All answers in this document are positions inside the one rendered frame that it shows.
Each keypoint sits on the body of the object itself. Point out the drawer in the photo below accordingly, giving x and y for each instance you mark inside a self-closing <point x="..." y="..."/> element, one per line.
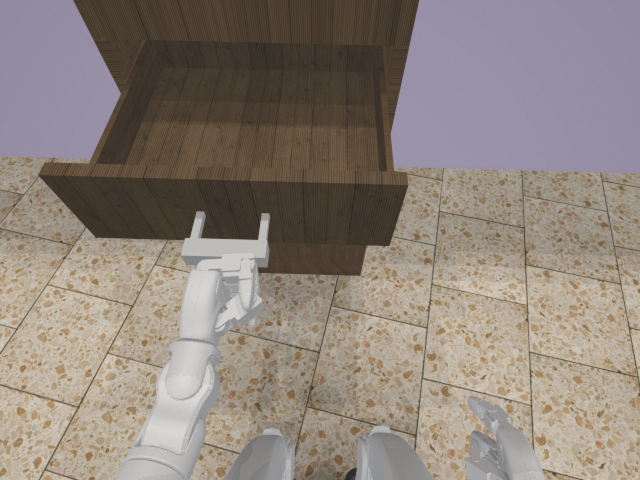
<point x="237" y="129"/>

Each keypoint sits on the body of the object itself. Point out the left robot thigh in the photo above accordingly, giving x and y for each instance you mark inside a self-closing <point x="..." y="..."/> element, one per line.
<point x="266" y="457"/>

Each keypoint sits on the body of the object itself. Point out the handle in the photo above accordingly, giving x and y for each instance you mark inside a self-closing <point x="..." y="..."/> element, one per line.
<point x="196" y="249"/>

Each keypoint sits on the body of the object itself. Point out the robot thigh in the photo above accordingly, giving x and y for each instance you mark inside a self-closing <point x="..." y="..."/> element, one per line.
<point x="386" y="456"/>
<point x="266" y="457"/>

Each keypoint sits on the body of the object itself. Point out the right robot thigh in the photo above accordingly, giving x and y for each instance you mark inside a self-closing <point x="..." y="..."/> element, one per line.
<point x="386" y="456"/>

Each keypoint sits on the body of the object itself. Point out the left robot forearm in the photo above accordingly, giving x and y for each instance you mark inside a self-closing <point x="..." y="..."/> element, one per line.
<point x="170" y="440"/>

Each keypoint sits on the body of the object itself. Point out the cabinet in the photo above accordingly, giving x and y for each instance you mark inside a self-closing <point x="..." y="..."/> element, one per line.
<point x="120" y="28"/>

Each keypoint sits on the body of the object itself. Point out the robot right hand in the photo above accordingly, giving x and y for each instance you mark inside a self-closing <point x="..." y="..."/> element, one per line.
<point x="510" y="457"/>

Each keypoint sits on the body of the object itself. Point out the robot left hand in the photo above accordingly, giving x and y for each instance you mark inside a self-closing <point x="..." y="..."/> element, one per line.
<point x="206" y="294"/>

